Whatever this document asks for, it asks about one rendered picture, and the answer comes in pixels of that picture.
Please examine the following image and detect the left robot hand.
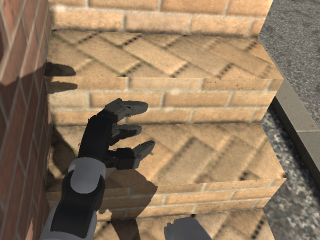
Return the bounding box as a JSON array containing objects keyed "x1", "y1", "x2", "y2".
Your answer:
[{"x1": 77, "y1": 98, "x2": 156, "y2": 170}]

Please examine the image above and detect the robot left forearm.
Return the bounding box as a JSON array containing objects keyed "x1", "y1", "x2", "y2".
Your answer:
[{"x1": 39, "y1": 157, "x2": 106, "y2": 240}]

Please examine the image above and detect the robot right thigh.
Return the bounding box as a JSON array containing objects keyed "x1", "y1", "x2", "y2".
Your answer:
[{"x1": 164, "y1": 217, "x2": 213, "y2": 240}]

